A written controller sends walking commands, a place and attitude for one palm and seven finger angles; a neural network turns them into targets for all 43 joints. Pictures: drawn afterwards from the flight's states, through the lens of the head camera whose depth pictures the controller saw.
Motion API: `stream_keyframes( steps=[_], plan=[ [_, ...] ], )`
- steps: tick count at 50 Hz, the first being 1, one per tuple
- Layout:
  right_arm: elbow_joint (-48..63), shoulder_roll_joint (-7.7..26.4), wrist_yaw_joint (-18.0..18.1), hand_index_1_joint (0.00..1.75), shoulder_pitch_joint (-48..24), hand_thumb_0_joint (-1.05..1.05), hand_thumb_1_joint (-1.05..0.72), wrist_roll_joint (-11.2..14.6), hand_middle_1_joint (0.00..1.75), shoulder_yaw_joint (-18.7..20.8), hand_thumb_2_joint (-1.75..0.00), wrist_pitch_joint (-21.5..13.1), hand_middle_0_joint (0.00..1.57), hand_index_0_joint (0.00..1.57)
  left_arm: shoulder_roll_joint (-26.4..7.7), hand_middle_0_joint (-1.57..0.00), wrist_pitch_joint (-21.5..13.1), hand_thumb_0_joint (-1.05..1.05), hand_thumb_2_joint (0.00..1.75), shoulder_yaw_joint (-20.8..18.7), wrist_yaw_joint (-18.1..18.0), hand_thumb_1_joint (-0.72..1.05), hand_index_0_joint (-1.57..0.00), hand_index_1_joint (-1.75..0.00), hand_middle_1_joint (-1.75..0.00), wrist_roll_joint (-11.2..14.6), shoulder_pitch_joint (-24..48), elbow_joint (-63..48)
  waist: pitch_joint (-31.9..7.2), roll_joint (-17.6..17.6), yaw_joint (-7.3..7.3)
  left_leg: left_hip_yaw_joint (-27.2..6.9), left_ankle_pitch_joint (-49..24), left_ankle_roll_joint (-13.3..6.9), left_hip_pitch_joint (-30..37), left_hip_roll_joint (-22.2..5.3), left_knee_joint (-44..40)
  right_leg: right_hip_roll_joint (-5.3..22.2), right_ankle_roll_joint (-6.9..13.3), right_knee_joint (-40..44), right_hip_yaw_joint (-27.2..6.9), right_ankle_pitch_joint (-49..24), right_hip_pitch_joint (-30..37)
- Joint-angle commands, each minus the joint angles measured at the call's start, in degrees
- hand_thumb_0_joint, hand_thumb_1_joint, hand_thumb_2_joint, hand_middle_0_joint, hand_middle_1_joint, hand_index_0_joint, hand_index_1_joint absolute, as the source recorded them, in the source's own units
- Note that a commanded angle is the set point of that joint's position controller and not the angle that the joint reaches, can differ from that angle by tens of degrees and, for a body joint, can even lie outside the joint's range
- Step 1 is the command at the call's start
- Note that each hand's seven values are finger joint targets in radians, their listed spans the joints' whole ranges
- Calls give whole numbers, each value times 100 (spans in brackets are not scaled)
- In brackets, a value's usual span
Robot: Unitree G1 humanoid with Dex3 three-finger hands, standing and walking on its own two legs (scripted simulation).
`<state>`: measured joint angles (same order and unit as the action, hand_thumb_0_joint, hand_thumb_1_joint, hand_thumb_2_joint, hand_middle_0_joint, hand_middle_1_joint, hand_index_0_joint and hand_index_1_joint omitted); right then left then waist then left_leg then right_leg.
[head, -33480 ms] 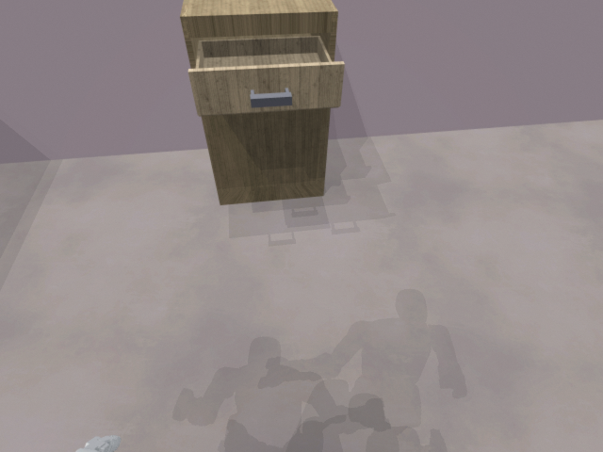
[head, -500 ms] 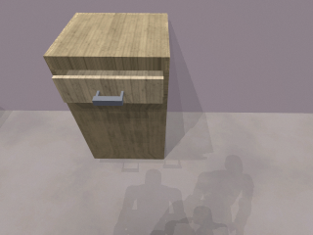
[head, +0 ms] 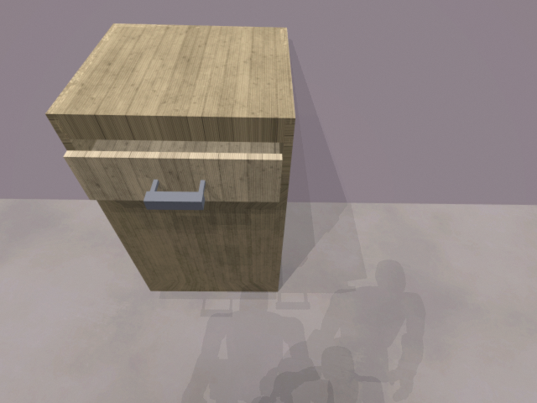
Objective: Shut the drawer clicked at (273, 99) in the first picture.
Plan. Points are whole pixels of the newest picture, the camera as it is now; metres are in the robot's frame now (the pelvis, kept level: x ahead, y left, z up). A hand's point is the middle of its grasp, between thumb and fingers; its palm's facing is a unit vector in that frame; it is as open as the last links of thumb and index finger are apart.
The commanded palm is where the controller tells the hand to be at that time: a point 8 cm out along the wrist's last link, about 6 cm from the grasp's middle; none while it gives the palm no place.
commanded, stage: come to a stop and stand still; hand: left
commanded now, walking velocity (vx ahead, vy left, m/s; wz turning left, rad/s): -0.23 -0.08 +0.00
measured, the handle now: (177, 192) +0.53 +0.23 -0.07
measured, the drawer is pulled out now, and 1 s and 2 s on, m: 0.05 0.05 0.05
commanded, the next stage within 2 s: look again from close up in 1.34 s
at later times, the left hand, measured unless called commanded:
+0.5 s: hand out of the picture +0.08 +0.16 -0.15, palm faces +0.09 -0.97 -0.24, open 7.3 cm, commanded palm none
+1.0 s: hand out of the picture -0.04 +0.15 -0.16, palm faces +0.06 -0.98 -0.18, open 7.4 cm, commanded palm none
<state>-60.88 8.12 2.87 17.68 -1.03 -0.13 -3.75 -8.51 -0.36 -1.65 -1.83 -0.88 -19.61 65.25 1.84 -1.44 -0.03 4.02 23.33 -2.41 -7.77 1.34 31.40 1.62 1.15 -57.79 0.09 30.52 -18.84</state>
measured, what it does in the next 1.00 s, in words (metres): steps on the spot: right foot, then left foot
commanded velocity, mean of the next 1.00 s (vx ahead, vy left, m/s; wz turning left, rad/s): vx -0.05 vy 0.03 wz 0.00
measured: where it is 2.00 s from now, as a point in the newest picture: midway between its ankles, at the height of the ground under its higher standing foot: outside the picture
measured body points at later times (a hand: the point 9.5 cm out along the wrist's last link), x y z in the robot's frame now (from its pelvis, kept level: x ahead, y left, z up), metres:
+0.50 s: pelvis +0.02 -0.03 +0.01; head +0.06 -0.04 +0.46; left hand +0.08 +0.21 -0.13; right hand +0.11 -0.27 -0.15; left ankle -0.02 +0.11 -0.68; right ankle +0.08 -0.12 -0.73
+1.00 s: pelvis -0.01 -0.01 +0.01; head +0.00 -0.02 +0.46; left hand -0.04 +0.20 -0.14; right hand +0.00 -0.24 -0.15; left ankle -0.01 +0.10 -0.73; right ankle -0.02 -0.14 -0.73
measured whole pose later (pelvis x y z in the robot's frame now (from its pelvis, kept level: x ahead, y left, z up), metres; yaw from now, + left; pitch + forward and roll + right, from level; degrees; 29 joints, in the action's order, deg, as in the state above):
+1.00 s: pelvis -0.01 -0.01 +0.01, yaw +2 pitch -1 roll +1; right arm -63.2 9.0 1.8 15.4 -0.2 0.3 0.0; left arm -7.1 -0.5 0.6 -1.5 -0.7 -17.6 64.9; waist 2.1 0.9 0.0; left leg 3.3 12.6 -0.7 -10.9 0.0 24.5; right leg 1.3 -0.3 -26.2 0.7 15.2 -9.9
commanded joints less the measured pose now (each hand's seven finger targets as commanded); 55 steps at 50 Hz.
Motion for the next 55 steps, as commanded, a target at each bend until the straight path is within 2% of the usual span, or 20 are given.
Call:
stream_keyframes(
  steps=[1, 5, 8, 9, 10, 11, 14, 17, 24, 27, 29, 30, 31, 32, 35, 39, 43, 44, 46, 55],
  plan=[
    [-26, 634, 61, 30, 372, 0, -90, 12, 30, 109, -90, 85, 20, 20, -177, -20, -52, 0, 90, -64, -20, 90, -20, -30, -30, 17, 256, -590, 495, 609, 66, -945, -6784, -783, 240, -1587, -1020, 279, -48, 431, 20, -608, -799],
    [109, 895, 38, 30, -50, 0, -90, 43, 30, 274, -90, 198, 20, 20, -301, -20, 54, 0, 90, -108, -16, 90, -20, -30, -30, 4, 53, -653, 174, 893, 214, -629, -6548, -571, 302, -1443, -790, 89, 12, 1470, 391, -1482, -177],
    [146, 1000, 7, 30, -80, 0, -90, 76, 30, 415, -90, 286, 20, 20, -624, -20, -33, 0, 90, -223, -15, 90, -20, -30, -30, -39, -335, -675, -226, 572, 442, -585, -5763, -315, 231, -1307, 121, 144, 100, 2496, 329, -2742, 651],
    [174, 892, -20, 30, 89, 0, -90, 99, 30, 433, -90, 326, 20, 20, -894, -20, -104, 0, 90, -271, -39, 90, -20, -30, -30, -80, -512, -662, -592, -214, 453, -333, -4276, -88, -25, -778, 1028, 626, 270, 2776, -151, -4924, 1162],
    [174, 594, -56, 30, 437, 0, -90, 124, 30, 446, -90, 336, 20, 20, -1233, -20, -144, 0, 90, -350, -84, 90, -20, -30, -30, -100, -586, -652, -1105, -1287, 349, -22, -468, 180, -891, 77, 2399, 1796, 922, 2789, -1484, -7831, 2003],
    [212, 501, -18, 30, 489, 0, -90, 149, 30, 434, -90, 410, 20, 20, -1270, -20, -108, 0, 90, -315, -104, 90, -20, -30, -30, -11, -542, -688, -1257, -1258, 341, -496, 1440, 185, -1000, 226, 3191, 2347, 1393, 2990, -1640, -8648, 1937],
    [244, 357, -80, 30, -171, 0, -90, 101, 30, 406, -90, 560, 20, 20, -920, -20, -9, 0, 90, -245, -145, 90, -20, -30, -30, -39, 395, -981, -322, -737, 183, -744, 869, 240, -1561, -109, 3885, 1812, 1309, 3394, -1046, -6292, 839],
    [246, 304, -169, 30, -96, 0, -90, 60, 30, 366, -90, 638, 20, 20, -966, -20, 2, 0, 90, -277, -142, 90, -20, -30, -30, -63, 684, -1186, -483, -558, 29, -513, 462, 339, -1311, -167, 3177, 1541, 1087, 3619, -594, -5101, 486],
    [495, 379, -229, 30, -331, 0, -90, 24, 30, 310, -90, 557, 20, 20, -1214, -20, 59, 0, 90, -357, -53, 90, -20, -30, -30, -108, 541, -1219, -502, -669, 184, -214, 224, 330, -1127, -150, 1307, 1489, 1090, 3941, -973, -2968, 639],
    [404, 362, -216, 30, 101, 0, -90, 30, 30, 281, -90, 499, 20, 20, -1171, -20, 112, 0, 90, -329, -27, 90, -20, -30, -30, -70, 700, -1235, -407, -676, -42, -63, -480, 261, -222, -86, 54, 1214, 764, 3929, -802, -1690, -14],
    [322, 545, -192, 30, 422, 0, -90, 16, 30, 291, -90, 444, 20, 20, -908, -20, 174, 0, 90, -244, -3, 90, -20, -30, -30, -14, 757, -1271, -217, 100, -165, -477, -563, 108, 361, -455, -1010, 747, 340, 3436, -424, -561, -740],
    [441, 839, -181, 30, 318, 0, -90, -55, 30, 336, -90, 416, 20, 20, -612, -20, 197, 0, 90, -180, 29, 90, -20, -30, -30, 22, 708, -1316, -6, 1249, -118, -1725, -68, -248, -211, -1343, -1740, 208, 58, 2712, 47, -433, -875],
    [674, 1035, -171, 30, -15, 0, -90, -66, 30, 340, -90, 419, 20, 20, -521, -20, 186, 0, 90, -147, 30, 90, -20, -30, -30, 3, 682, -1364, 210, 1699, -27, -2311, -105, -617, -898, -1969, -2258, -9, -53, 1933, 358, -313, -735],
    [727, 964, -147, 30, -403, 0, -90, -75, 30, 284, -90, 388, 20, 20, -551, -20, 178, 0, 90, -143, 40, 90, -20, -30, -30, -16, 712, -1271, 292, 1472, 64, -2195, -158, -819, -1471, -1915, -2391, 80, -35, 1418, 80, -431, -346],
    [713, 722, -88, 30, -804, 0, -90, -48, 30, 185, -90, 346, 20, 20, -450, -20, 176, 0, 90, -122, 91, 90, -20, -30, -30, -53, 292, -889, 307, 1079, 313, -1270, -695, -623, -1518, -1340, -2066, 68, -24, 994, -42, -953, 30],
    [440, 722, -79, 30, -291, 0, -90, -30, 30, 189, -90, 303, 20, 20, -310, -20, 56, 0, 90, -15, 68, 90, -20, -30, -30, -20, 285, -751, 144, 665, 141, -1117, -1663, -608, -651, -1292, -1693, 155, -129, 2248, 63, -852, 157],
    [198, 512, -102, 30, -39, 0, -90, 75, 30, 137, -90, 229, 20, 20, -564, -20, -119, 0, 90, 39, 3, 90, -20, -30, -30, 10, -62, -443, -292, -24, 44, -651, -2166, -43, -316, -684, -895, 654, 58, 3650, -585, -3168, 996],
    [159, 501, -117, 30, 25, 0, -90, 82, 30, 131, -90, 211, 20, 20, -619, -20, -126, 0, 90, 60, 0, 90, -20, -30, -30, 21, -77, -402, -374, 114, -4, -617, -2072, -7, -177, -625, -947, 735, 93, 3601, -510, -3344, 990],
    [19, 544, -109, 30, 37, 0, -90, 65, 30, 143, -90, 251, 20, 20, -588, -20, -150, 0, 90, 54, -10, 90, -20, -30, -30, 17, -33, -284, -555, -612, -33, -535, -2194, 57, 11, -676, -794, 565, 101, 3494, -438, -3582, 1081],
    [-344, 378, -117, 30, 171, 0, -90, 35, 30, 46, -90, 335, 20, 20, -365, -20, -69, 0, 90, 111, -23, 90, -20, -30, -30, 24, -61, -125, 597, 95, -5, -626, -824, 95, -445, -637, -1350, 417, 91, 4028, -408, -1334, 317]
  ],
)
